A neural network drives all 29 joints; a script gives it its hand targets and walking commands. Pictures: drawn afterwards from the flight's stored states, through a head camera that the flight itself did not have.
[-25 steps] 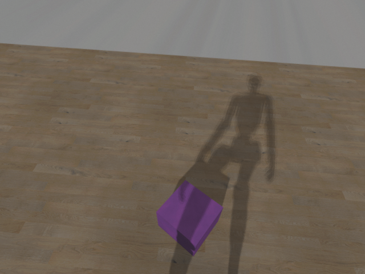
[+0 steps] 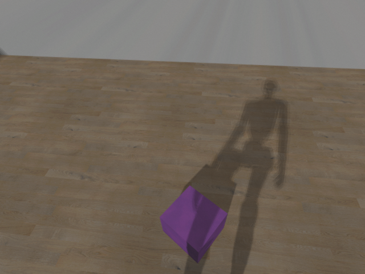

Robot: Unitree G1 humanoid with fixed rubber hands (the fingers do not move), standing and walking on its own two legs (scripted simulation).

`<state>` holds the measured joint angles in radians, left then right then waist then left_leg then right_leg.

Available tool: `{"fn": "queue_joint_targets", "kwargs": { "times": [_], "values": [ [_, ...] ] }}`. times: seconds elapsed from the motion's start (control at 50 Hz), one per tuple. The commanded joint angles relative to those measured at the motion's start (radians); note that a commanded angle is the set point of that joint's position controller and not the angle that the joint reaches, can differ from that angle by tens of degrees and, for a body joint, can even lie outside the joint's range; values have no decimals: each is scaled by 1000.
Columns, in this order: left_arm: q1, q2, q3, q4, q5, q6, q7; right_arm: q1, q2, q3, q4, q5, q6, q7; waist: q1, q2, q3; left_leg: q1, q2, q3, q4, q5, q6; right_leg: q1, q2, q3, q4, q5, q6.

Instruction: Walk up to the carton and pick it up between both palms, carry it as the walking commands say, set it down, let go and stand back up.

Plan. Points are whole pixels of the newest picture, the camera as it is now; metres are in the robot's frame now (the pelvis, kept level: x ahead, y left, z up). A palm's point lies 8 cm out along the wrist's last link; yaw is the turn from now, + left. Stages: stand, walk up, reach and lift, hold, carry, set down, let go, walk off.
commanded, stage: walk up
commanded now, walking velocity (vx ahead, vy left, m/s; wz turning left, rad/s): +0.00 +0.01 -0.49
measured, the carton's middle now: (193, 222) +0.51 -0.02 -0.69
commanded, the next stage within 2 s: stand in 1.94 s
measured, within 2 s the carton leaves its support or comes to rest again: neither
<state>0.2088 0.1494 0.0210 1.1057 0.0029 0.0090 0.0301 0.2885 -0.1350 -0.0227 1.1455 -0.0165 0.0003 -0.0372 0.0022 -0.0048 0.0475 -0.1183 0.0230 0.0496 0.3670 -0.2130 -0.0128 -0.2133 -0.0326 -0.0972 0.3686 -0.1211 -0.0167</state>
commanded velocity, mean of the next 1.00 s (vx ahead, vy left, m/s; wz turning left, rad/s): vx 0.04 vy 0.26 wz -0.45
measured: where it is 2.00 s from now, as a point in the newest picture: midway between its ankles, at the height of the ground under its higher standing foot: outside the picture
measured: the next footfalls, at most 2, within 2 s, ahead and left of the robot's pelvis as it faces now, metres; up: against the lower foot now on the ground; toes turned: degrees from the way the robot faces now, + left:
left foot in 0.74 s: +0.16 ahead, +0.22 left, +0.00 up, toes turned -20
right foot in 1.08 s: +0.09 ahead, +0.08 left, +0.00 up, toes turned -37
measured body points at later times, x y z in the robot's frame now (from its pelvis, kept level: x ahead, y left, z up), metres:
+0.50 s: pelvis +0.02 +0.01 +0.01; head +0.06 -0.05 +0.45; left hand +0.01 +0.26 -0.11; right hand +0.09 -0.26 -0.15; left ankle +0.07 +0.19 -0.64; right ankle +0.00 -0.13 -0.75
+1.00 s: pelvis +0.11 +0.14 -0.01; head +0.14 +0.12 +0.44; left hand +0.31 +0.33 -0.14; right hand +0.01 -0.09 -0.15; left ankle +0.12 +0.23 -0.75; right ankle +0.04 +0.09 -0.71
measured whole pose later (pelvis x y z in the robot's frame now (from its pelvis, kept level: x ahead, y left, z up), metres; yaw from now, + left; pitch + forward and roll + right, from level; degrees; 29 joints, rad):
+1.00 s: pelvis +0.11 +0.14 -0.01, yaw -30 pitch +3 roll +1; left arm 0.21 0.23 0.08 0.92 0.02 0.06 0.06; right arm 0.27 -0.21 -0.04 0.93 -0.05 0.04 -0.02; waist -0.04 -0.02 0.02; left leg -0.20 -0.01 0.19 0.42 -0.27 0.05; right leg -0.42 -0.01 -0.07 0.87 -0.48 0.00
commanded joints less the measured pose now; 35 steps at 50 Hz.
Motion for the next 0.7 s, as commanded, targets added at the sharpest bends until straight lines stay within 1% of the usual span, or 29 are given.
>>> {"fn": "queue_joint_targets", "kwargs": {
  "times": [0.0,0.04,0.06,0.08,0.1,0.12,0.14,0.16,0.18,0.2,0.22,0.24,0.26,0.28,0.3,0.32,0.34,0.36,0.38,0.4,0.48,0.52,0.56,0.58,0.6,0.62,0.64,0.66,0.68],
  "values": [
    [46,182,64,-89,33,10,-11,47,-192,-67,-111,1,6,-29,-10,-4,66,-32,102,-5,53,-120,22,-186,-117,226,-13,-138,-33],
    [-8,163,74,-146,20,19,-12,97,-157,-55,-127,-3,7,-28,-28,30,47,-76,158,-59,7,-210,44,-223,-71,183,61,-249,-24],
    [24,132,71,-152,21,20,-10,87,-176,-58,-143,-7,9,-29,-21,104,25,-70,219,-114,-47,-264,81,-251,-15,136,143,-274,-7],
    [36,85,62,-151,26,20,-14,55,-213,-66,-169,-11,13,-35,-23,199,11,-91,312,-169,-123,-285,129,-256,54,56,330,-264,18],
    [52,63,59,-154,41,23,-15,10,-211,-66,-202,-18,10,-39,-20,193,14,-119,407,-202,-137,-211,187,-276,43,42,521,-326,37],
    [63,61,65,-157,49,26,-17,-10,-204,-64,-221,-18,5,-41,-5,138,29,-163,430,-181,-117,-92,214,-271,12,72,647,-368,42],
    [65,38,65,-153,49,27,-20,-17,-182,-58,-229,-25,-1,-43,1,124,20,-163,412,-124,-99,35,208,-284,5,86,685,-379,40],
    [101,33,62,-148,44,26,-23,-45,-178,-59,-240,-25,-5,-37,27,86,11,-144,362,-35,-61,108,177,-267,-8,81,664,-350,39],
    [120,37,58,-153,48,22,-23,-58,-192,-60,-239,-29,0,-31,43,143,11,-124,292,52,-23,123,128,-245,-24,65,559,-319,34],
    [373,113,70,-64,36,23,11,-140,-247,-70,-231,-63,36,7,132,287,-15,-195,142,141,127,-124,63,-41,-100,95,305,-332,8],
    [470,144,73,-24,44,16,23,-128,-220,-81,-228,-84,51,6,169,102,-41,-372,39,237,362,-283,42,187,-32,50,121,-242,25],
    [533,223,98,-21,72,17,37,-121,-183,-64,-250,-85,45,9,218,-191,36,-628,23,145,601,-392,46,285,-170,287,55,-234,1],
    [465,281,99,-56,85,16,50,-80,-142,-47,-313,-68,42,24,130,-351,36,-704,17,23,758,-358,13,178,-402,708,-107,-105,-85],
    [353,304,83,-95,67,11,57,-30,-112,-43,-322,-62,43,33,50,-327,23,-668,38,-58,808,-300,-10,71,-479,843,-239,-22,-141],
    [300,301,85,-112,61,12,52,-74,-121,-46,-336,-54,52,39,44,-311,49,-587,51,-126,859,-264,-19,-39,-480,852,-220,89,-175],
    [261,276,82,-116,62,0,48,-113,-148,-54,-337,-47,53,39,40,-239,70,-561,56,-132,882,-212,-32,-46,-423,770,-163,154,-169],
    [249,252,81,-113,55,-5,48,-126,-158,-61,-335,-47,60,41,43,-133,31,-544,66,-125,864,-164,-33,-24,-363,601,-93,186,-125],
    [237,234,80,-119,46,-6,45,-108,-171,-67,-317,-48,67,47,23,-69,-1,-519,55,-111,850,-114,-45,5,-288,456,-37,303,-84],
    [237,231,80,-127,39,-9,40,-96,-146,-58,-308,-45,66,56,17,-108,-40,-500,34,-73,834,-64,-49,24,-256,383,-16,403,-74],
    [234,234,81,-131,35,-12,34,-92,-150,-56,-310,-44,72,63,10,-135,-55,-495,22,-60,820,-21,-52,41,-242,359,-12,402,-63],
    [342,213,87,-122,31,-8,33,-186,-121,-41,-359,-34,73,75,52,-209,-48,-534,5,-27,673,3,-76,82,-256,381,-30,405,-69],
    [342,247,104,-134,37,-5,36,-235,-122,-36,-374,-21,76,77,79,-245,-47,-495,-11,-1,566,-8,-85,80,-248,385,-34,301,-70],
    [323,265,107,-140,38,1,33,-240,-133,-37,-376,-12,76,86,76,-319,-45,-366,-19,-2,468,-26,-87,-25,-241,404,-72,129,-60],
    [292,284,114,-153,40,2,32,-256,-141,-38,-385,-14,77,87,76,-298,-38,-310,-5,-10,416,-44,-81,-64,-243,419,-90,29,-58],
    [255,300,116,-167,36,5,34,-251,-148,-36,-377,-12,71,84,70,-290,-51,-271,-26,0,334,-87,-74,-73,-233,412,-73,-21,-54],
    [211,321,128,-193,36,7,34,-230,-145,-37,-376,-4,68,84,44,-337,-35,-175,-16,-14,264,-97,-67,-141,-231,424,-84,-66,-42],
    [179,309,120,-202,29,9,31,-177,-151,-39,-350,-1,60,78,23,-302,-47,-94,-30,9,187,-102,-62,-179,-196,399,-60,-134,-25],
    [145,305,113,-208,29,15,33,-115,-169,-45,-321,1,56,69,-7,-217,-81,8,-31,21,86,-78,-51,-216,-147,351,30,-181,-14],
    [171,258,106,-214,31,13,41,-10,-205,-62,-296,-1,47,55,-44,-89,-114,121,19,9,-7,-88,-36,-281,-102,300,165,-239,1]
  ]
}}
